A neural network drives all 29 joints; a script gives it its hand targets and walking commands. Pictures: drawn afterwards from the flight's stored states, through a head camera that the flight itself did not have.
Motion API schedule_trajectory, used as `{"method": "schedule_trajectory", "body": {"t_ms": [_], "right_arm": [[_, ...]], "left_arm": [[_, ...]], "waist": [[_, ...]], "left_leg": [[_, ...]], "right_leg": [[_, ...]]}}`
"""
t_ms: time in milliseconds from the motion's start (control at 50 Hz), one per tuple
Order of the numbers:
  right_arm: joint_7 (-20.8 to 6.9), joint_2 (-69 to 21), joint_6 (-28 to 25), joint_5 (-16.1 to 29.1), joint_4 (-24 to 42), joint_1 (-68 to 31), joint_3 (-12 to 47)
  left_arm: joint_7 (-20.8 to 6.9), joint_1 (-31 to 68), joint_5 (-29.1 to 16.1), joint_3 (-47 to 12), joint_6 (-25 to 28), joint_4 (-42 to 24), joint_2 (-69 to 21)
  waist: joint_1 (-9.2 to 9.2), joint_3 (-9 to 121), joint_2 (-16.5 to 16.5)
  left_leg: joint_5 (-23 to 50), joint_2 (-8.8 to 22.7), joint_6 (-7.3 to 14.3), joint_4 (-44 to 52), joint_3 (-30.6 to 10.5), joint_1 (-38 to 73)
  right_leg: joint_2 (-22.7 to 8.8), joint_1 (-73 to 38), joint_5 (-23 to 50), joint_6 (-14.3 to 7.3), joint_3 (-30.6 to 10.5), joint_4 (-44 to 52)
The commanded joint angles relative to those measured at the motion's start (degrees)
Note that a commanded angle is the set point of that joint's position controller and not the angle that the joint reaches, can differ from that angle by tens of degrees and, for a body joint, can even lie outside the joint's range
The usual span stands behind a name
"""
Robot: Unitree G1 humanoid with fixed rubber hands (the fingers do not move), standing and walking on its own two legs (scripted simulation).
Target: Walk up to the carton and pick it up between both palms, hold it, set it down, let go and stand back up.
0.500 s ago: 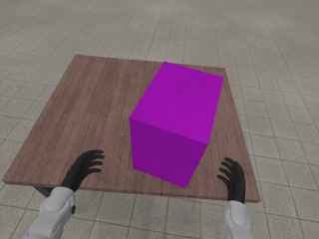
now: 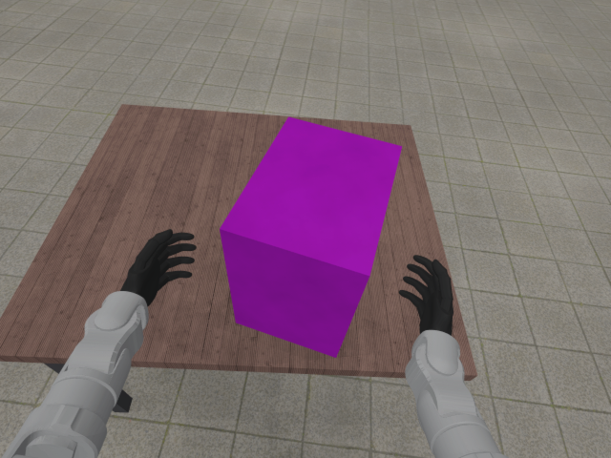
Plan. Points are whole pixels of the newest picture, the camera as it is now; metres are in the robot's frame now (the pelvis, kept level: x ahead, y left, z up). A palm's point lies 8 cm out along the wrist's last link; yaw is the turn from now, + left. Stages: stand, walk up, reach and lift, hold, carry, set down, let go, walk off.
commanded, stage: reach and lift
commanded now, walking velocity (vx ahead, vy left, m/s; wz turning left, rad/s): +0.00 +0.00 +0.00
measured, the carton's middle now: (313, 240) +0.49 -0.03 -0.05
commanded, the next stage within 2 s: none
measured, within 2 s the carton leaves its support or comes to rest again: neither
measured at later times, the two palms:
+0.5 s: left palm (163, 227) +0.42 +0.19 +0.06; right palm (445, 271) +0.36 -0.19 +0.06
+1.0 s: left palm (173, 175) +0.48 +0.18 +0.10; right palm (451, 223) +0.41 -0.20 +0.10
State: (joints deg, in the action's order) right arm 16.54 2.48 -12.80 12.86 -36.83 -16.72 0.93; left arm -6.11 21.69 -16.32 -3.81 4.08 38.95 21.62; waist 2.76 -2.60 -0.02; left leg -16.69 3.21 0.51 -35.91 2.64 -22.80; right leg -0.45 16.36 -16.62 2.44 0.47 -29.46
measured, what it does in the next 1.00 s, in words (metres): stands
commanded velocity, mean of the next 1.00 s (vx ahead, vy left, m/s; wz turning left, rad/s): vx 0.00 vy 0.00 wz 0.00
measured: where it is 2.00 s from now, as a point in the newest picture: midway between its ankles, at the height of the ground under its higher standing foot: outside the picture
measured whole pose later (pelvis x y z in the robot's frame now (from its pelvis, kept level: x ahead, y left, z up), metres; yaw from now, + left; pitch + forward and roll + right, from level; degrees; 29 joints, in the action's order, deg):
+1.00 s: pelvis +0.00 +0.01 +0.00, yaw +0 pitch +14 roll -3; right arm 14.2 6.9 1.4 14.7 -56.7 -49.4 -4.7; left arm -1.5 58.6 -18.5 -8.4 1.8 71.4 23.1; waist 8.2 8.2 -0.5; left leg -14.4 3.2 0.9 -35.3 1.9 -35.5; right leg -0.3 27.9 -13.5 2.8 1.1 -27.0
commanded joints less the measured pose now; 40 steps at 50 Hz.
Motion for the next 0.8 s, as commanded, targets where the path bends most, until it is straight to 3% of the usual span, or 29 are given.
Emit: {"method": "schedule_trajectory", "body": {"t_ms": [0,280,380,400,440,480,540,580,700,780], "right_arm": [[1.06,4.89,-0.01,-0.29,12.43,-22.85,-1.77],[0.61,7.19,9.55,-0.03,12.35,-38.26,-4.06],[0.34,8.32,11.21,0.46,9.86,-42.54,-4.26],[0.24,6.55,10.44,-0.19,8.03,-39.28,-3.7],[-0.08,6.2,9.07,-0.06,7.06,-41.02,-2.82],[-0.46,6.97,9.03,0.06,4.24,-44.97,-2.94],[-0.49,7.82,8.9,0.14,5.21,-46.87,-3.3],[-0.71,9.28,8.78,0.02,4.12,-50.31,-5.08],[-0.93,11.56,9.99,-1.71,0.37,-57.99,-7.76],[-1.59,13.29,10.04,-0.57,-3.51,-59.88,-8.25]], "left_arm": [[0.29,28.08,-0.36,5.25,1.08,-8.91,11.49],[2.45,45.75,-2.46,3.54,-0.66,0.9,12.71],[2.81,50.28,-2.59,2.95,-0.65,3.46,13.23],[2.44,48.1,-1.5,3.43,0.64,5.65,12.73],[2.5,50.52,0.06,4.37,2.6,5.91,12.9],[2.47,53.67,0.16,4.07,3.08,10.81,13.23],[2.66,54.87,-0.53,3.6,3.35,12.29,13.79],[3.18,59.52,-1.12,2.01,3.55,11.46,13.07],[3.94,66.67,-3.07,-1.54,2.51,16.83,12.35],[4.77,69.45,-2.84,-3.37,2.3,17.98,11.09]], "waist": [[1.63,35.76,-6.54],[2.32,45.6,-8.63],[2.83,49.11,-9.33],[3.4,48.67,-7.62],[3.47,52.51,-8.08],[4.0,50.89,-7.12],[4.32,51.72,-5.89],[4.89,52.45,-8.86],[6.29,53.37,-10.45],[6.91,57.41,-14.26]], "left_leg": [[28.21,-1.92,-4.09,2.44,-0.72,19.32],[23.66,-2.06,-4.14,2.82,-0.67,20.36],[25.93,-2.14,-4.45,2.11,-1.03,21.54],[26.77,-2.83,-3.24,1.8,-1.41,21.32],[30.3,-3.03,-3.19,1.46,-1.82,21.51],[27.27,-3.35,-2.7,1.75,-1.75,19.0],[26.69,-3.32,-2.26,2.02,-1.67,18.48],[27.99,-2.84,-3.71,1.98,-1.91,20.72],[28.21,-2.2,-4.77,0.91,-2.69,22.18],[34.33,-1.75,-6.7,-1.04,-3.37,26.41]], "right_leg": [[2.01,-2.22,23.5,-2.1,0.57,3.24],[3.24,5.83,18.95,-2.37,2.95,3.71],[3.53,7.35,20.82,-2.32,3.18,3.73],[2.37,2.93,24.31,-1.49,2.51,3.08],[2.31,0.72,30.12,-0.93,2.25,1.81],[2.07,0.78,28.52,-0.81,1.97,1.98],[2.28,0.64,29.25,-0.53,1.95,1.86],[2.72,4.65,27.27,-1.4,2.85,2.51],[3.04,8.14,25.43,-2.29,3.94,3.07],[3.65,11.35,27.35,-2.89,4.82,2.89]]}}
